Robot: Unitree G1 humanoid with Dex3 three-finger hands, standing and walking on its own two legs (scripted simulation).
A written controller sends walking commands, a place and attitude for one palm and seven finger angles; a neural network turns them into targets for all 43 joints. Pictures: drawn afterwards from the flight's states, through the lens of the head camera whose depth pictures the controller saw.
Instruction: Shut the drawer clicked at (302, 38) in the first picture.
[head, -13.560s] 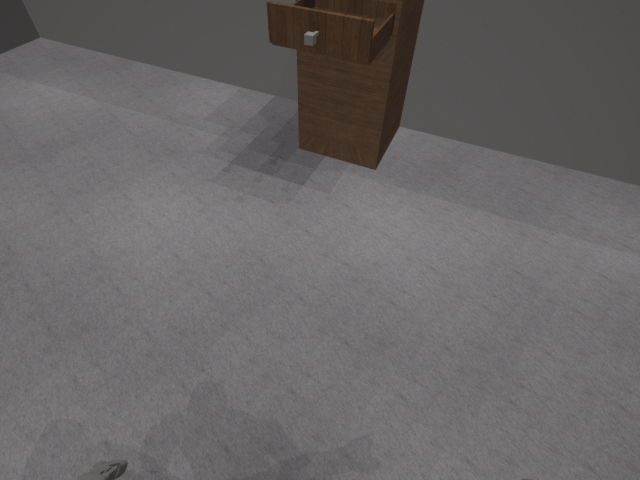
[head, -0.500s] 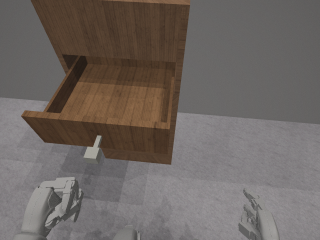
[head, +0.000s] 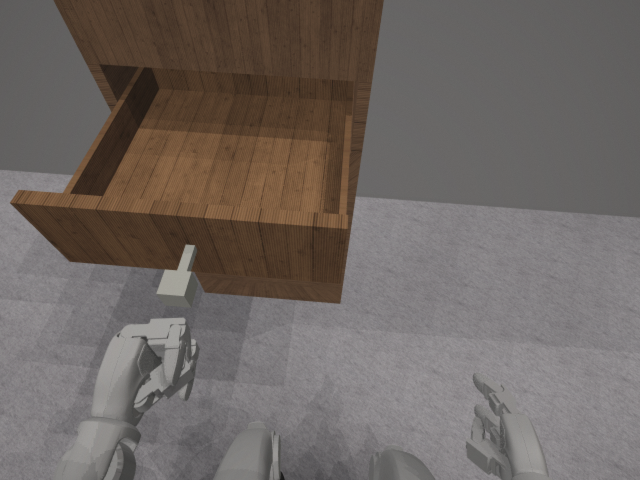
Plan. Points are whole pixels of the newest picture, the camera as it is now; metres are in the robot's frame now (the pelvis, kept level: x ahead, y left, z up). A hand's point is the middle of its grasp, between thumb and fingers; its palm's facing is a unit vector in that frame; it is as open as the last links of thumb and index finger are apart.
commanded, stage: bring the fist close to the handle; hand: left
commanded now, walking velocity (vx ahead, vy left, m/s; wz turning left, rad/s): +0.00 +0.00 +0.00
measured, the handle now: (182, 274) +0.35 +0.19 +0.04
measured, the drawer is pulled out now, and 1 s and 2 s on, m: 0.27 0.27 0.14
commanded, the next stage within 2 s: push the drawer shut in 0.38 s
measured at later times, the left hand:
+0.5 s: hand (185, 361) +0.25 +0.16 +0.04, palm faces -0.06 -1.00 -0.05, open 3.3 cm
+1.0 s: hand (185, 338) +0.27 +0.17 +0.03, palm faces -0.07 -1.00 -0.06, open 2.9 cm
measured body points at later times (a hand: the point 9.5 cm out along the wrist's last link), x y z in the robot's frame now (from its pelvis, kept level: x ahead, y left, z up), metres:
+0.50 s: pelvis +0.01 +0.00 +0.00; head +0.08 +0.00 +0.44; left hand +0.24 +0.22 +0.04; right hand +0.18 -0.25 -0.08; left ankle +0.05 +0.11 -0.64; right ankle +0.00 -0.11 -0.64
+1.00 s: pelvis -0.01 +0.00 +0.00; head +0.08 +0.00 +0.44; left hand +0.27 +0.22 +0.04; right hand +0.16 -0.25 -0.10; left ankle +0.05 +0.11 -0.64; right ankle +0.00 -0.11 -0.64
